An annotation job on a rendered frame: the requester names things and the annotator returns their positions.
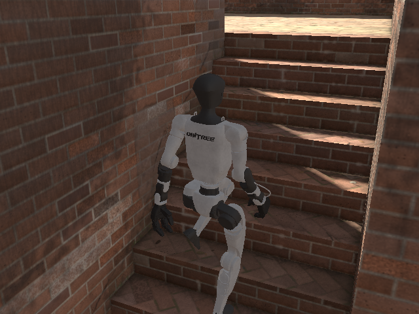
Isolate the right robot upper arm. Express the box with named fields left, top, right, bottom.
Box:
left=224, top=122, right=248, bottom=183

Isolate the right robot forearm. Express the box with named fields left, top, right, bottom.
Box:
left=240, top=168, right=266, bottom=205

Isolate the left robot hand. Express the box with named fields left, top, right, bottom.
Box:
left=151, top=204, right=173, bottom=237

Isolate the humanoid robot head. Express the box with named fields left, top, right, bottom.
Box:
left=191, top=73, right=225, bottom=125

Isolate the humanoid robot torso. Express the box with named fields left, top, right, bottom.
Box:
left=185, top=112, right=232, bottom=219

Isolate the left robot upper arm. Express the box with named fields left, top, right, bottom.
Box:
left=160, top=114, right=193, bottom=169

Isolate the left robot forearm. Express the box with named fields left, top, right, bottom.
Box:
left=154, top=163, right=172, bottom=205

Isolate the right robot hand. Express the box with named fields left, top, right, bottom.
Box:
left=247, top=197, right=270, bottom=218

